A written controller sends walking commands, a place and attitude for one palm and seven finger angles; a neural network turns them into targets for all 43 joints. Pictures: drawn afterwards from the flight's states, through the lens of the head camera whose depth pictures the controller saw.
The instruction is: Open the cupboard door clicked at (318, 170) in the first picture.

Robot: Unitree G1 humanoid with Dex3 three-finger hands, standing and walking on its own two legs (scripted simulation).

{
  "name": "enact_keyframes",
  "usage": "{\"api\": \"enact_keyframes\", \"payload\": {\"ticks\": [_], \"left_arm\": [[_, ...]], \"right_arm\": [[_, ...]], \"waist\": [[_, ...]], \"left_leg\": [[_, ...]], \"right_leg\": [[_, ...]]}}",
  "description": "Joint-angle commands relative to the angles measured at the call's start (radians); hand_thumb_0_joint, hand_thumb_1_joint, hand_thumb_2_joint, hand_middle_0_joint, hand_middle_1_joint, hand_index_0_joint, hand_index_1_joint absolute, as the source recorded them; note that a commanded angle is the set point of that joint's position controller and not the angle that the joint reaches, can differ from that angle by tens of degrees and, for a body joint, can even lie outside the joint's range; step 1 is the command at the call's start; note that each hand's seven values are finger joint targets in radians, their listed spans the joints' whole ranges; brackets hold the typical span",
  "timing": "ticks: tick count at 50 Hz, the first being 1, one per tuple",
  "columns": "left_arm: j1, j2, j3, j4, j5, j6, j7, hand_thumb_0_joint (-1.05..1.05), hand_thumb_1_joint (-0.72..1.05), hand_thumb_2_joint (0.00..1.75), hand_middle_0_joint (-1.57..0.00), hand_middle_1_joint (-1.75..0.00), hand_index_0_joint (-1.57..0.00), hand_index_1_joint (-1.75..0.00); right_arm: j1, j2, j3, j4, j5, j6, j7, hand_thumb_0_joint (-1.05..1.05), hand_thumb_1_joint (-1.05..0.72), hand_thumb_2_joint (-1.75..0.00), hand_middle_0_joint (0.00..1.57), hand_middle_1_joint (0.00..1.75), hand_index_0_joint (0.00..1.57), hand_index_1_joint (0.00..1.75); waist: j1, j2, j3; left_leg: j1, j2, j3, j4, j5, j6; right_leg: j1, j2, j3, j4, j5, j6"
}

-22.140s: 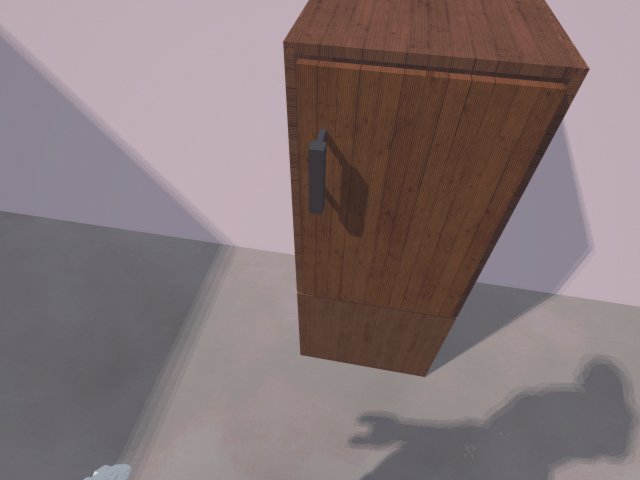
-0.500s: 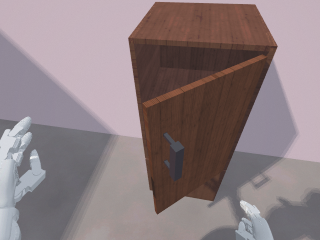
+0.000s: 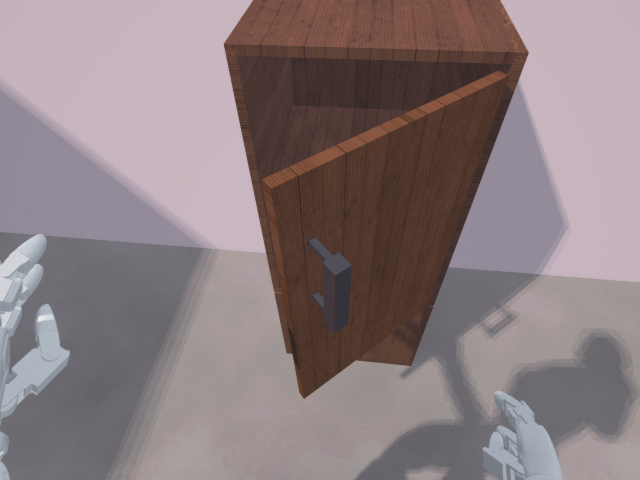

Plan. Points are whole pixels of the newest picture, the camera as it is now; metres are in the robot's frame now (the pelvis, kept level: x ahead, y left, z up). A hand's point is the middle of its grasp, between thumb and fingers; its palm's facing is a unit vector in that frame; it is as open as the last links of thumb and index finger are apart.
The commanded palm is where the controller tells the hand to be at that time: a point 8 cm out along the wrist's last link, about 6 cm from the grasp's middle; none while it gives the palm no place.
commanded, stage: step back with the hand held close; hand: left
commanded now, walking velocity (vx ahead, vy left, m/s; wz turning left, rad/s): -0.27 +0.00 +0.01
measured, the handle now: (326, 285) +0.35 +0.02 +0.06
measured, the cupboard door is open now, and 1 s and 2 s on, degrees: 43 43 43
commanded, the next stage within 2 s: stop stepping back and stand still in 0.88 s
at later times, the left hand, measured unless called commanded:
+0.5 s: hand out of the picture +0.11 +0.28 +0.15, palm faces +0.48 -0.73 -0.50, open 7.4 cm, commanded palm +0.04 +0.32 +0.17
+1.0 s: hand out of the picture +0.03 +0.25 +0.16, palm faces +0.39 -0.80 -0.46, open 7.4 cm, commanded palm -0.03 +0.29 +0.17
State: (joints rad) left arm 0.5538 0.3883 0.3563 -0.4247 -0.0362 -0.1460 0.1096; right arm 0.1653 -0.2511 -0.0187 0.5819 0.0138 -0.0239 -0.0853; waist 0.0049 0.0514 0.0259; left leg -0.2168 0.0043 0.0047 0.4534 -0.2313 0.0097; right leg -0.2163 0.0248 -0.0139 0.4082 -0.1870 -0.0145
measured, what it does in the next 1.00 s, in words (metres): walks backwards: right foot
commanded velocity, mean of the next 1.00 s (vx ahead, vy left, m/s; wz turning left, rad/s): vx -0.31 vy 0.01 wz -0.03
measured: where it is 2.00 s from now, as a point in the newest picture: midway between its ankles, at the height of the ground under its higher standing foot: outside the picture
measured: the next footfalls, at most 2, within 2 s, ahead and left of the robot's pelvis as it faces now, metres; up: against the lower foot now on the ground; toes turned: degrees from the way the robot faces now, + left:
right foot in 0.94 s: -0.22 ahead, -0.08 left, +0.00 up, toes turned +2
left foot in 1.10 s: -0.10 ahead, +0.08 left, +0.00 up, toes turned -1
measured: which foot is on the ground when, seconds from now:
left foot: down 0.00-0.94, up 0.96-1.00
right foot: down 0.00-0.66, up 0.68-0.92, down 0.94-1.00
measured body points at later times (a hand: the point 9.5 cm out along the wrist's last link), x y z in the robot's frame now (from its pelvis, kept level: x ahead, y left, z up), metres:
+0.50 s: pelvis -0.08 +0.01 -0.02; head -0.07 +0.02 +0.43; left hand +0.08 +0.32 +0.18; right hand +0.09 -0.21 -0.10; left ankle +0.00 +0.11 -0.74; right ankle +0.00 -0.11 -0.74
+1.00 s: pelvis -0.18 +0.00 -0.02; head -0.15 +0.02 +0.43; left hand +0.01 +0.29 +0.18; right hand +0.01 -0.21 -0.10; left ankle -0.04 +0.11 -0.73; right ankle -0.29 -0.12 -0.74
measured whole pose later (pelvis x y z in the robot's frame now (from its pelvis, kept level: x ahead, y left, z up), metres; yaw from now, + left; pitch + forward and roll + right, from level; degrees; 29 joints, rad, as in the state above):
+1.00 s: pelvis -0.18 +0.00 -0.02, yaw -3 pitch +3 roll -2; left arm 0.50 0.43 0.42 -0.55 -0.03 -0.24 0.15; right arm 0.11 -0.17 0.02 0.66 -0.02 -0.13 -0.04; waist 0.05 -0.01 0.02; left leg -0.60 0.05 0.03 0.63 -0.22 -0.03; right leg -0.14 0.05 0.04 0.51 -0.42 -0.02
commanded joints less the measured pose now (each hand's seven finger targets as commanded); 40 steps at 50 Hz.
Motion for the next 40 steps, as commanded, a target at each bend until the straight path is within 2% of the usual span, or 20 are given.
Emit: {"api": "enact_keyframes", "payload": {"ticks": [1, 6, 12, 17, 18, 19, 20, 22, 25, 26, 27, 28, 30, 31, 33, 34, 35, 36, 38, 40], "left_arm": [[-0.002, 0.206, 0.178, -0.227, -0.007, -0.060, 0.047, 0.00, 0.90, 0.90, -0.20, -0.30, -0.20, -0.30], [-0.005, 0.208, 0.179, -0.266, 0.002, -0.075, 0.060, 0.00, 0.90, 0.90, -0.20, -0.30, -0.20, -0.30], [-0.019, 0.191, 0.185, -0.258, 0.023, -0.098, 0.070, 0.00, 0.90, 0.90, -0.20, -0.30, -0.20, -0.30], [-0.065, 0.178, 0.194, -0.290, 0.047, -0.120, 0.069, 0.00, 0.90, 0.90, -0.20, -0.30, -0.20, -0.30], [-0.068, 0.204, 0.219, -0.283, 0.052, -0.125, 0.071, 0.00, 0.90, 0.90, -0.20, -0.30, -0.20, -0.30], [-0.069, 0.185, 0.207, -0.287, 0.052, -0.127, 0.068, 0.00, 0.90, 0.90, -0.20, -0.30, -0.20, -0.30], [-0.073, 0.186, 0.210, -0.284, 0.054, -0.130, 0.065, 0.00, 0.90, 0.90, -0.20, -0.30, -0.20, -0.30], [-0.068, 0.184, 0.207, -0.302, 0.042, -0.135, 0.061, 0.00, 0.90, 0.90, -0.20, -0.30, -0.20, -0.30], [-0.096, 0.200, 0.197, -0.320, 0.029, -0.136, 0.069, 0.00, 0.90, 0.90, -0.20, -0.30, -0.20, -0.30], [-0.105, 0.203, 0.188, -0.322, 0.025, -0.137, 0.074, 0.00, 0.90, 0.90, -0.20, -0.30, -0.20, -0.30], [-0.107, 0.210, 0.190, -0.316, 0.022, -0.137, 0.078, 0.00, 0.90, 0.90, -0.20, -0.30, -0.20, -0.30], [-0.102, 0.223, 0.204, -0.308, 0.020, -0.137, 0.084, 0.00, 0.90, 0.90, -0.20, -0.30, -0.20, -0.30], [-0.078, 0.220, 0.211, -0.306, 0.014, -0.136, 0.083, 0.00, 0.90, 0.90, -0.20, -0.30, -0.20, -0.30], [-0.078, 0.228, 0.222, -0.328, 0.013, -0.142, 0.082, 0.00, 0.90, 0.90, -0.20, -0.30, -0.20, -0.30], [-0.062, 0.232, 0.266, -0.335, 0.029, -0.157, 0.082, 0.00, 0.90, 0.90, -0.20, -0.30, -0.20, -0.30], [-0.077, 0.241, 0.274, -0.359, 0.023, -0.156, 0.080, 0.00, 0.90, 0.90, -0.20, -0.30, -0.20, -0.30], [-0.087, 0.226, 0.250, -0.360, 0.019, -0.156, 0.075, 0.00, 0.90, 0.90, -0.20, -0.30, -0.20, -0.30], [-0.048, 0.215, 0.248, -0.312, 0.011, -0.150, 0.075, 0.00, 0.90, 0.90, -0.20, -0.30, -0.20, -0.30], [-0.030, 0.183, 0.214, -0.315, -0.001, -0.135, 0.080, 0.00, 0.90, 0.90, -0.20, -0.30, -0.20, -0.30], [-0.057, 0.163, 0.164, -0.350, -0.007, -0.125, 0.080, 0.00, 0.90, 0.90, -0.20, -0.30, -0.20, -0.30]], "right_arm": [[-0.091, -0.090, -0.037, -0.170, 0.004, -0.041, -0.012, 0.00, -0.90, -0.90, 0.20, 0.30, 0.20, 0.30], [-0.083, -0.098, -0.036, -0.175, 0.003, -0.049, -0.014, 0.00, -0.90, -0.90, 0.20, 0.30, 0.20, 0.30], [-0.063, -0.112, -0.035, -0.183, 0.001, -0.071, -0.012, 0.00, -0.90, -0.90, 0.20, 0.30, 0.20, 0.30], [-0.048, -0.121, -0.035, -0.188, -0.005, -0.106, -0.012, 0.00, -0.90, -0.90, 0.20, 0.30, 0.20, 0.30], [-0.052, -0.122, -0.038, -0.183, -0.008, -0.111, -0.016, 0.00, -0.90, -0.90, 0.20, 0.30, 0.20, 0.30], [-0.047, -0.111, -0.035, -0.184, -0.007, -0.117, -0.013, 0.00, -0.90, -0.90, 0.20, 0.30, 0.20, 0.30], [-0.046, -0.110, -0.037, -0.183, -0.007, -0.123, -0.011, 0.00, -0.90, -0.90, 0.20, 0.30, 0.20, 0.30], [-0.023, -0.103, -0.038, -0.172, -0.007, -0.134, -0.002, 0.00, -0.90, -0.90, 0.20, 0.30, 0.20, 0.30], [-0.014, -0.092, -0.041, -0.138, -0.018, -0.135, 0.005, 0.00, -0.90, -0.90, 0.20, 0.30, 0.20, 0.30], [-0.011, -0.084, -0.038, -0.121, -0.019, -0.129, 0.009, 0.00, -0.90, -0.90, 0.20, 0.30, 0.20, 0.30], [-0.013, -0.075, -0.034, -0.110, -0.020, -0.123, 0.012, 0.00, -0.90, -0.90, 0.20, 0.30, 0.20, 0.30], [-0.022, -0.077, -0.037, -0.102, -0.020, -0.116, 0.010, 0.00, -0.90, -0.90, 0.20, 0.30, 0.20, 0.30], [-0.034, -0.082, -0.038, -0.114, -0.012, -0.106, 0.004, 0.00, -0.90, -0.90, 0.20, 0.30, 0.20, 0.30], [-0.044, -0.098, -0.038, -0.128, -0.011, -0.105, -0.001, 0.00, -0.90, -0.90, 0.20, 0.30, 0.20, 0.30], [-0.085, -0.119, -0.047, -0.147, -0.018, -0.125, -0.015, 0.00, -0.90, -0.90, 0.20, 0.30, 0.20, 0.30], [-0.057, -0.080, -0.051, -0.139, -0.029, -0.137, -0.014, 0.00, -0.90, -0.90, 0.20, 0.30, 0.20, 0.30], [-0.057, -0.079, -0.059, -0.127, -0.023, -0.152, -0.003, 0.00, -0.90, -0.90, 0.20, 0.30, 0.20, 0.30], [-0.057, -0.090, -0.067, -0.111, -0.017, -0.165, 0.007, 0.00, -0.90, -0.90, 0.20, 0.30, 0.20, 0.30], [-0.067, -0.081, -0.061, -0.100, -0.019, -0.179, 0.016, 0.00, -0.90, -0.90, 0.20, 0.30, 0.20, 0.30], [-0.060, -0.072, -0.045, -0.080, -0.023, -0.183, 0.025, 0.00, -0.90, -0.90, 0.20, 0.30, 0.20, 0.30]], "waist": [[0.007, -0.040, -0.183], [0.004, 0.011, -0.143], [-0.003, 0.028, -0.079], [-0.001, 0.115, -0.075], [0.003, 0.129, -0.075], [0.001, 0.115, -0.078], [-0.002, 0.091, -0.067], [-0.010, -0.014, -0.090], [-0.020, -0.140, -0.073], [-0.024, -0.164, -0.084], [-0.028, -0.187, -0.100], [-0.030, -0.155, -0.108], [-0.028, -0.096, -0.097], [-0.026, 0.005, -0.070], [-0.002, 0.314, -0.097], [-0.012, 0.229, -0.134], [-0.009, 0.128, -0.144], [-0.004, 0.103, -0.148], [0.000, 0.143, -0.140], [-0.007, 0.146, -0.153]], "left_leg": [[-0.007, 0.049, -0.035, -0.014, 0.269, 0.014], [-0.109, 0.063, -0.067, -0.052, 0.108, 0.028], [-0.362, 0.093, -0.115, -0.125, -0.268, 0.064], [-0.567, 0.159, -0.191, -0.207, -0.472, 0.102], [-0.599, 0.176, -0.208, -0.222, -0.498, 0.111], [-0.607, 0.177, -0.208, -0.204, -0.489, 0.115], [-0.606, 0.171, -0.192, -0.171, -0.482, 0.115], [-0.485, 0.100, -0.127, -0.045, -0.401, 0.080], [-0.233, 0.001, -0.051, 0.206, -0.286, 0.015], [-0.141, -0.018, -0.029, 0.287, -0.214, -0.001], [-0.084, -0.022, -0.018, 0.320, -0.177, -0.006], [-0.056, -0.022, -0.020, 0.299, -0.150, -0.006], [-0.093, 0.016, -0.080, 0.148, -0.210, 0.012], [-0.187, 0.068, -0.152, 0.017, -0.300, 0.033], [-0.559, 0.309, -0.427, -0.344, -0.598, 0.140], [-0.507, 0.347, -0.438, -0.358, -0.462, 0.161], [-0.391, 0.339, -0.388, -0.294, -0.346, 0.161], [-0.314, 0.326, -0.321, -0.258, -0.322, 0.156], [-0.248, 0.296, -0.257, -0.249, -0.264, 0.143], [-0.175, 0.271, -0.224, -0.292, -0.249, 0.103]], "right_leg": [[0.084, -0.096, 0.066, -0.008, 0.320, 0.011], [0.060, -0.078, 0.072, -0.001, 0.135, 0.014], [0.123, -0.052, 0.078, 0.064, -0.048, 0.022], [0.246, 0.004, 0.044, 0.264, -0.032, 0.037], [0.274, 0.015, 0.039, 0.299, -0.016, 0.040], [0.280, 0.015, 0.046, 0.318, 0.009, 0.039], [0.262, 0.011, 0.070, 0.307, 0.020, 0.035], [0.137, -0.037, 0.150, 0.192, 0.013, 0.007], [-0.197, -0.172, 0.312, -0.073, -0.251, -0.065], [-0.282, -0.215, 0.321, -0.112, -0.258, -0.088], [-0.322, -0.234, 0.297, -0.120, -0.237, -0.093], [-0.330, -0.225, 0.269, -0.108, -0.189, -0.091], [-0.315, -0.154, 0.182, -0.035, -0.225, -0.042], [-0.272, -0.090, 0.138, 0.045, -0.276, -0.012], [0.084, 0.076, 0.017, 0.546, -0.196, 0.043], [0.050, 0.077, 0.051, 0.715, -0.255, 0.037], [-0.040, 0.075, 0.079, 0.772, -0.304, 0.032], [-0.092, 0.066, 0.078, 0.777, -0.309, 0.032], [-0.106, 0.041, 0.048, 0.694, -0.304, 0.031], [-0.080, 0.049, -0.002, 0.530, -0.353, 0.021]]}}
